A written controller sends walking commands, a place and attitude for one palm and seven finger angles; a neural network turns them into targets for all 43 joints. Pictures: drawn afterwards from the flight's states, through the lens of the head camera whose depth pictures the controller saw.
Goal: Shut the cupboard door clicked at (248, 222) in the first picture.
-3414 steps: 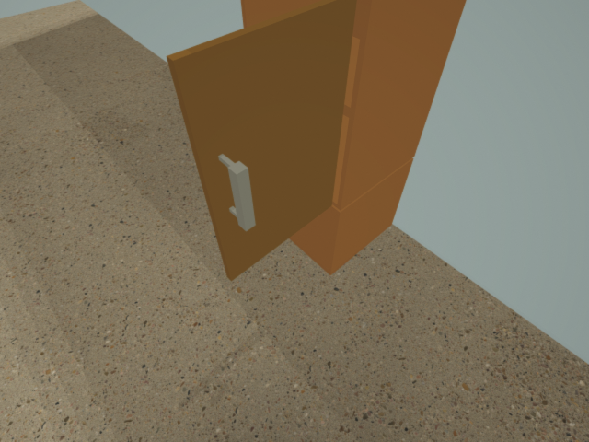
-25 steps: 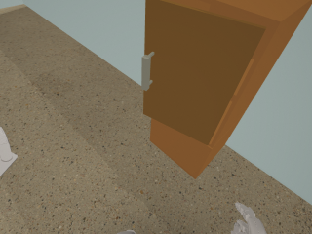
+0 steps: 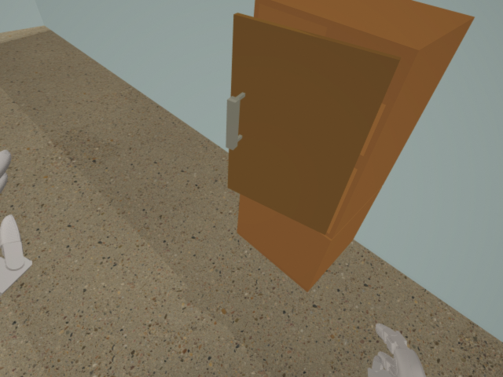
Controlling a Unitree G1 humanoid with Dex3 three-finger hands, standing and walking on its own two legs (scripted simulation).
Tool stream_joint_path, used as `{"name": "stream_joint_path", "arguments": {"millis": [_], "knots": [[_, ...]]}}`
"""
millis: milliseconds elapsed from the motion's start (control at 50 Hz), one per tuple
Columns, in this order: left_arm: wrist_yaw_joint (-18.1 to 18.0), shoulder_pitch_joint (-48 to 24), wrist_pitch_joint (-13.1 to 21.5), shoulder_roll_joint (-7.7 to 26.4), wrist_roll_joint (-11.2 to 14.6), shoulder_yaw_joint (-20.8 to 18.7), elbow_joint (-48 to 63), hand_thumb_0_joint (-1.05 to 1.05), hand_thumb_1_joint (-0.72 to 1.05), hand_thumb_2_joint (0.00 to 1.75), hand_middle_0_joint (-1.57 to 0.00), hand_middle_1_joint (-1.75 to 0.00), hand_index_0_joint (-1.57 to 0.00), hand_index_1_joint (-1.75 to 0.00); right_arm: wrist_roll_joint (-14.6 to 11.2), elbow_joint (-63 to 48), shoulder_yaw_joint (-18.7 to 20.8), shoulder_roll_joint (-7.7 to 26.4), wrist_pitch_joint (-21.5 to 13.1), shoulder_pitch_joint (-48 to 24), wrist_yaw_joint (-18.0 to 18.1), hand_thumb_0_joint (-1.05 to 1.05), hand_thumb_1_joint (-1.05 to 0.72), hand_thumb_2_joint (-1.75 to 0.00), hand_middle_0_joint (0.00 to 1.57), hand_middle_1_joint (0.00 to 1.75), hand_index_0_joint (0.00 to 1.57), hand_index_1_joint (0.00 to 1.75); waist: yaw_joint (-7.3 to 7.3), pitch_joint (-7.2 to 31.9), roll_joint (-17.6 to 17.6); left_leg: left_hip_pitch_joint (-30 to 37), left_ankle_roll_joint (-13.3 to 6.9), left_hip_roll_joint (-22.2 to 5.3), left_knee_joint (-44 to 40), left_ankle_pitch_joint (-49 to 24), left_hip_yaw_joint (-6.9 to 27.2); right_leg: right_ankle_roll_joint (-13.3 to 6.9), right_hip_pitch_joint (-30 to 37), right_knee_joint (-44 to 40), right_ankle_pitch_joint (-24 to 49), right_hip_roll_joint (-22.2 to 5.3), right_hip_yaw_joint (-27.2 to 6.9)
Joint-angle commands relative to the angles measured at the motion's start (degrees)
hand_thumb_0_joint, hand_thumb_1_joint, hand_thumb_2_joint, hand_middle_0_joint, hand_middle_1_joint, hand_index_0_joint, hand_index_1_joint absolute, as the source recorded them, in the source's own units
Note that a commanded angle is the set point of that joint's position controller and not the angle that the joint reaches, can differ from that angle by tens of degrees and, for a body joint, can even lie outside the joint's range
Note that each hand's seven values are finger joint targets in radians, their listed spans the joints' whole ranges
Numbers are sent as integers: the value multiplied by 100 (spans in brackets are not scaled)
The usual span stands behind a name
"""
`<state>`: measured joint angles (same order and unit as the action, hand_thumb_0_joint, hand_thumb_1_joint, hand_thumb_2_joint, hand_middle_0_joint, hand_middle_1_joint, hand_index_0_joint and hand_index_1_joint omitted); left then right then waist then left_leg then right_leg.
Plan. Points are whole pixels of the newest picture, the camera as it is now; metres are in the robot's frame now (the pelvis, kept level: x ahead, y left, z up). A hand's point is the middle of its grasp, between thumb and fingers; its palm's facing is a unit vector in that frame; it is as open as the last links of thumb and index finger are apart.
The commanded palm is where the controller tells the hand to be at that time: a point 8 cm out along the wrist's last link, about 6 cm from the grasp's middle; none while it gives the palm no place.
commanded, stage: step back with the hand held close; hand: left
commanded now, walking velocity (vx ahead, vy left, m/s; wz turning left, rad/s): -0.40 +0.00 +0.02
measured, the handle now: (236, 121) +0.79 +0.09 -0.02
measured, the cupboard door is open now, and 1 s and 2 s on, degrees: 13 13 13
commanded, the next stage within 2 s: stop stepping back and stand still in 0.16 s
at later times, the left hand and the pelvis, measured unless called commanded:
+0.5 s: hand out of the picture +0.07 +0.28 +0.18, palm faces +0.39 -0.81 -0.45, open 7.4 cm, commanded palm +0.03 +0.31 +0.18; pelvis -0.13 +0.02 +0.00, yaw -3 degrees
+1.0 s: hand out of the picture +0.03 +0.29 +0.17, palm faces +0.46 -0.77 -0.43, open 7.4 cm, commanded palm -0.01 +0.32 +0.18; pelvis -0.16 +0.02 +0.00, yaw -2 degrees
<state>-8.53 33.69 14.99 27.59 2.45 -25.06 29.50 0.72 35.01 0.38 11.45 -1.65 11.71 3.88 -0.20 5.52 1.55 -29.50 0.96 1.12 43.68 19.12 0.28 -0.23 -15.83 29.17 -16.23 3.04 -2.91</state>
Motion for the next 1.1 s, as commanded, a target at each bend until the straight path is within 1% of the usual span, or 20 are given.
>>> {"name": "stream_joint_path", "arguments": {"millis": [0,40,60,100,120,220,320,340,380,400,420,480,560,620,660,800,860,900,1000,1080], "knots": [[-169,-1054,100,822,-17,-389,731,0,90,90,-20,-30,-20,-30,-81,-756,136,706,-207,-622,189,0,-90,-90,20,30,20,30,-167,-512,-7,751,-29,-244,-1600,-1262,182,-299,-424,-301,2790,-1063,-414],[-118,-795,190,964,29,-542,952,0,90,90,-20,-30,-20,-30,-193,-844,280,902,-297,-509,201,0,-90,-90,20,30,20,30,26,371,-875,1366,-339,-1049,-2166,-3625,663,159,190,312,1935,-165,44],[-71,-579,189,964,85,-578,930,0,90,90,-20,-30,-20,-30,-199,-904,335,902,-343,-419,151,0,-90,-90,20,30,20,30,22,744,-764,1751,-452,-1303,-2164,-3967,852,168,104,531,954,-27,88],[5,-517,218,1013,115,-752,1635,0,90,90,-20,-30,-20,-30,54,-933,313,916,-490,-617,83,0,-90,-90,20,30,20,30,127,959,-1942,1039,-660,-1846,-2870,-3165,1538,137,390,1828,-1010,158,65],[11,-511,213,817,121,-638,1779,0,90,90,-20,-30,-20,-30,63,-870,321,824,-564,-514,44,0,-90,-90,20,30,20,30,106,932,-1690,993,-791,-1911,-2800,-2896,1524,96,294,2133,-1143,115,-19],[-59,-104,37,652,205,-595,1741,0,90,90,-20,-30,-20,-30,57,-650,287,772,-776,-476,-34,0,-90,-90,20,30,20,30,35,870,-1428,1839,-712,-1671,-2836,-2614,1090,177,-247,1450,-1250,148,296],[-65,172,-229,743,294,-750,1247,0,90,90,-20,-30,-20,-30,29,-782,173,742,-613,-396,39,0,-90,-90,20,30,20,30,-30,418,-1424,842,-122,-938,-3438,1027,569,-51,1100,-853,-695,255,835],[-51,197,-276,843,284,-795,1214,0,90,90,-20,-30,-20,-30,20,-833,166,767,-541,-383,36,0,-90,-90,20,30,20,30,-53,351,-1192,678,62,-645,-3109,1195,275,-188,1186,-1181,-747,93,733],[-87,82,-306,1077,279,-970,1143,0,90,90,-20,-30,-20,-30,73,-793,156,692,-388,-293,4,0,-90,-90,20,30,20,30,-96,345,-30,1534,167,-212,-1039,252,-184,-708,-298,-1983,-1186,-1199,-373],[-135,-172,-286,1264,302,-1090,1319,0,90,90,-20,-30,-20,-30,108,-705,138,740,-405,-313,-14,0,-90,-90,20,30,20,30,-38,516,303,1876,111,-167,-217,-104,-5,-962,-935,-2049,-1242,-1804,-900],[-139,-263,-443,821,293,-655,1090,0,90,90,-20,-30,-20,-30,-14,-643,164,638,-386,-207,20,0,-90,-90,20,30,20,30,-67,285,861,1508,92,-135,282,-26,201,-1078,-994,-1866,-1640,-1886,-961],[-263,-1073,-479,710,82,-379,909,0,90,90,-20,-30,-20,-30,-91,-596,94,731,-404,-360,110,0,-90,-90,20,30,20,30,-195,-687,289,799,-80,-417,-279,-127,175,-810,-774,-1565,-1190,-1738,-644],[-254,-1468,-336,666,-48,-271,602,0,90,90,-20,-30,-20,-30,-130,-595,122,856,-578,-324,231,0,-90,-90,20,30,20,30,-125,-894,-486,1451,-328,-551,-1692,-322,253,-293,-579,-822,-457,-873,-111],[-197,-1193,-198,633,7,-361,929,0,90,90,-20,-30,-20,-30,-66,-596,33,780,-637,-302,219,0,-90,-90,20,30,20,30,-148,-590,-1419,1155,-424,-1118,-2992,524,1622,0,-101,261,-405,-222,524],[-197,-1241,-126,639,-26,-402,1112,0,90,90,-20,-30,-20,-30,-27,-622,54,776,-722,-359,201,0,-90,-90,20,30,20,30,-98,-565,-1254,888,-512,-1321,-3436,1509,1910,31,172,347,-470,-186,410],[-225,215,-247,727,55,-825,836,0,90,90,-20,-30,-20,-30,-25,-737,148,750,-632,-233,106,0,-90,-90,20,30,20,30,-56,50,-848,460,-166,-657,-2677,1337,589,-270,1069,-558,-833,-297,413],[-245,-52,-263,661,84,-737,700,0,90,90,-20,-30,-20,-30,-13,-674,149,657,-466,-187,88,0,-90,-90,20,30,20,30,-126,-197,246,569,-150,-357,-1051,185,92,-705,268,-1395,-1437,-1265,-1079],[-292,-544,-262,642,57,-617,620,0,90,90,-20,-30,-20,-30,-59,-583,152,714,-442,-212,71,0,-90,-90,20,30,20,30,-116,-416,460,313,-123,-295,-276,-177,-4,-973,266,-1509,-865,-1737,-1598],[-239,-1438,-182,586,-52,-269,386,0,90,90,-20,-30,-20,-30,-124,-572,151,755,-523,-381,135,0,-90,-90,20,30,20,30,-84,-681,17,1601,-266,-388,-1383,-750,8,-386,-328,-853,144,-1140,-521],[-171,-1488,-63,568,-73,-262,731,0,90,90,-20,-30,-20,-30,-113,-672,74,745,-566,-467,135,0,-90,-90,20,30,20,30,-47,-643,-708,1439,-436,-866,-2319,-821,907,-15,20,-249,273,-460,229]]}}
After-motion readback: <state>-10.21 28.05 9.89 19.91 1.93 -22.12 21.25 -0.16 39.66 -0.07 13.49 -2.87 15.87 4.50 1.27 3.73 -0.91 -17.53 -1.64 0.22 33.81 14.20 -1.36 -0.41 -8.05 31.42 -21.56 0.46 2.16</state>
